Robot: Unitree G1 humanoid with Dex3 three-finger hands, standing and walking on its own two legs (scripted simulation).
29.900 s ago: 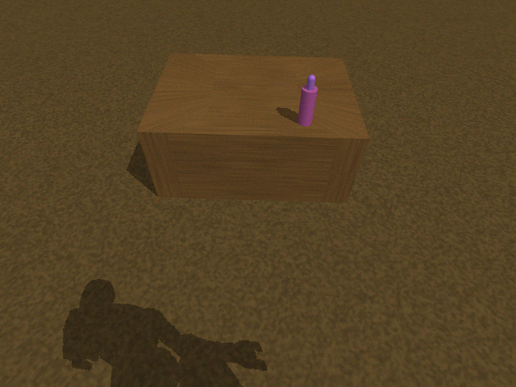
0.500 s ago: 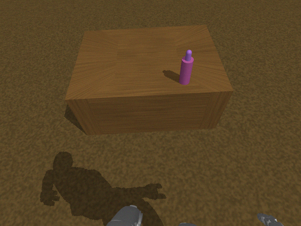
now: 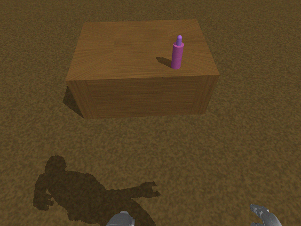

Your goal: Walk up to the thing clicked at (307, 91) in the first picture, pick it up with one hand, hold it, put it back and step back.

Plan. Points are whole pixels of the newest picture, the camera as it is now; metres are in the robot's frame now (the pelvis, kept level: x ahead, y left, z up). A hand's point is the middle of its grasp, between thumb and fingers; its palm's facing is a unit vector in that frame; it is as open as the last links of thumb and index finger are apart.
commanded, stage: step back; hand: right
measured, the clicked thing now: (177, 52) +1.08 -0.15 -0.22
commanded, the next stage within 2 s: stand in 1.04 s
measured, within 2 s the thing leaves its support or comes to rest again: neither
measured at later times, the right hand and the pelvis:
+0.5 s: hand out of the picture +0.04 -0.25 -0.14, palm faces -0.07 +0.94 -0.34, open 7.4 cm; pelvis -0.03 +0.00 +0.01, yaw +3 degrees
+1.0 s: hand out of the picture +0.15 -0.21 -0.13, palm faces -0.09 +0.94 -0.33, open 7.4 cm; pelvis +0.01 +0.02 +0.02, yaw +4 degrees
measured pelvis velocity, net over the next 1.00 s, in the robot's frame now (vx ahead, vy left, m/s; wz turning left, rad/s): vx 0.01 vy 0.02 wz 0.07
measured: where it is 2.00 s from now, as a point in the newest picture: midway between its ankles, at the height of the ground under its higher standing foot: outside the picture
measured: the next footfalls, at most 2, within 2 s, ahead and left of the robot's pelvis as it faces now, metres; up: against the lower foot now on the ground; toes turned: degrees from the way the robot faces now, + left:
left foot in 0.22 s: +0.04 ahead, +0.14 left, +0.00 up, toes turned +4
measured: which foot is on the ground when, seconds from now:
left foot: up 0.00-0.20, down 0.22-1.00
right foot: down 0.00-1.00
